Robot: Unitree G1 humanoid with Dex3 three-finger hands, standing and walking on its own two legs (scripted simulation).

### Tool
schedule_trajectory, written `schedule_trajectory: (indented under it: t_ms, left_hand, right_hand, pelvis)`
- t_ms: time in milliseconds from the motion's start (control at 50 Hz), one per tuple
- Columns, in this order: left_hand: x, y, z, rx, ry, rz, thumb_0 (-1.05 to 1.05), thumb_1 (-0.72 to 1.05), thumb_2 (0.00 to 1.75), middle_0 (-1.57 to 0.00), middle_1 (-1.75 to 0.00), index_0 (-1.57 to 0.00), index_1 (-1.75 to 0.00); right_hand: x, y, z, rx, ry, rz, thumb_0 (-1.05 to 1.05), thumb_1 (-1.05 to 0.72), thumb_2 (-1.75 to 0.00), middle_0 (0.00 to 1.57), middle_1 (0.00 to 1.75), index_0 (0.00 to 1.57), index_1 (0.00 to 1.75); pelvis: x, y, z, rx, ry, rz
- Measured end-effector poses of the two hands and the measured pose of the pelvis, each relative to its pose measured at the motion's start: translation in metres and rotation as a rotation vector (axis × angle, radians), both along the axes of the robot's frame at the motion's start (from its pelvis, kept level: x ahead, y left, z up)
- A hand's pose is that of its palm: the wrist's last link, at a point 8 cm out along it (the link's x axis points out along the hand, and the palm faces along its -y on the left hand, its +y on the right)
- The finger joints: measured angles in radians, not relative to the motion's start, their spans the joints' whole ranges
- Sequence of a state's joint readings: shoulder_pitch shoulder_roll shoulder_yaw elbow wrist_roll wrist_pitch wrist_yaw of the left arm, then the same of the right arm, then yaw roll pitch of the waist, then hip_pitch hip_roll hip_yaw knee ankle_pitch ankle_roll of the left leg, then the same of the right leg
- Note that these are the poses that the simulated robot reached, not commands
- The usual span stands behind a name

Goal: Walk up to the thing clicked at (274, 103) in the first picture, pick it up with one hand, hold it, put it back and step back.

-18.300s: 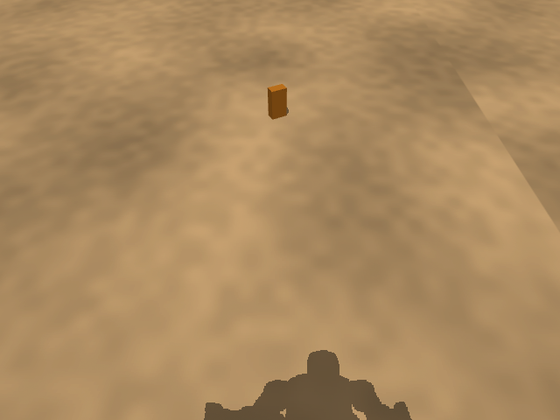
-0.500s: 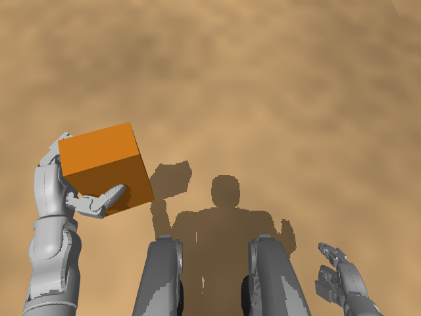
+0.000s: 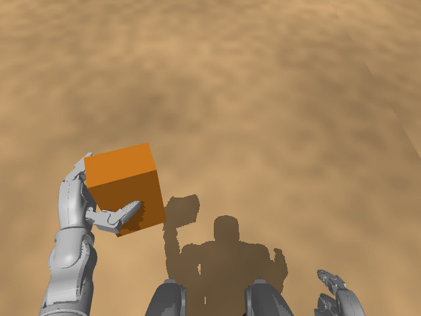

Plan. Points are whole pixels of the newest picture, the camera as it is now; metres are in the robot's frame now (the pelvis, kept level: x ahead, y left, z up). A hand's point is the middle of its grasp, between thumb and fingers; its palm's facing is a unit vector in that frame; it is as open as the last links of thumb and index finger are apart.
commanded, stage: lift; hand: left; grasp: from the side
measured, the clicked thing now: (131, 194) +0.34 +0.16 +0.01
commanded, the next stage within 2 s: hold in 0.76 s
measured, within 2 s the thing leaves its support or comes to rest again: neither
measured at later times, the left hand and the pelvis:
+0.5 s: hand (114, 175) +0.34 +0.17 +0.09, palm faces +0.16 -0.99 -0.01, open 10.1 cm; pelvis +0.01 -0.01 +0.05, yaw +0 degrees
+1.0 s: hand (116, 160) +0.35 +0.16 +0.11, palm faces +0.16 -0.99 -0.01, open 10.1 cm; pelvis +0.02 -0.01 +0.06, yaw +0 degrees
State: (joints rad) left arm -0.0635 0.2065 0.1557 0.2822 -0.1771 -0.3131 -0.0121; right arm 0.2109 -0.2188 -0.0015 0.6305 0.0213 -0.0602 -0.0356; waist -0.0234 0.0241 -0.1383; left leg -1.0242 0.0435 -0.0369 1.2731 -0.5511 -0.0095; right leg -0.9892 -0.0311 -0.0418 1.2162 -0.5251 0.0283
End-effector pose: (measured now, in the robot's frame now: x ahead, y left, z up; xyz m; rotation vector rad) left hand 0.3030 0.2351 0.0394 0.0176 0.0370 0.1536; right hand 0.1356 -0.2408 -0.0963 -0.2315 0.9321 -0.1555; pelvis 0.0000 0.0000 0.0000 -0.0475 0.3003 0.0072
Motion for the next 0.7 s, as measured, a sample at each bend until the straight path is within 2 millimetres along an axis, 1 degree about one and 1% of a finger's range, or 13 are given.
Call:
schedule_trajectory:
  t_ms: [100, 320, 480, 700]
  left_hand:
    - [0.001, -0.002, 0.016, 0.001, -0.010, 0.007, 0.01, -0.38, 1.07, -0.75, -1.00, -0.72, -1.00]
    - [0.003, -0.010, 0.038, -0.004, -0.019, 0.005, 0.01, -0.38, 1.07, -0.75, -1.00, -0.72, -1.01]
    - [0.007, -0.014, 0.051, -0.006, -0.022, 0.006, 0.01, -0.38, 1.07, -0.75, -1.00, -0.71, -1.01]
    - [0.014, -0.019, 0.063, -0.010, -0.030, 0.004, 0.01, -0.38, 1.07, -0.74, -1.01, -0.71, -1.01]
  right_hand:
    - [-0.002, 0.002, 0.010, 0.010, 0.010, 0.004, 0.01, -0.90, -0.89, 0.21, 0.30, 0.21, 0.30]
    - [0.000, 0.000, 0.031, 0.013, 0.008, 0.005, 0.01, -0.91, -0.89, 0.21, 0.30, 0.21, 0.30]
    - [0.003, -0.004, 0.041, 0.011, 0.009, 0.002, 0.01, -0.91, -0.89, 0.21, 0.30, 0.20, 0.30]
    - [0.005, -0.009, 0.050, 0.009, 0.022, -0.007, 0.01, -0.91, -0.89, 0.21, 0.30, 0.20, 0.30]
  pelvis:
    - [0.003, -0.001, 0.013, 0.005, -0.028, 0.002]
    - [0.007, -0.004, 0.033, 0.014, -0.078, 0.001]
    - [0.012, -0.007, 0.044, 0.018, -0.107, 0.002]
    - [0.018, -0.009, 0.054, 0.022, -0.130, 0.002]
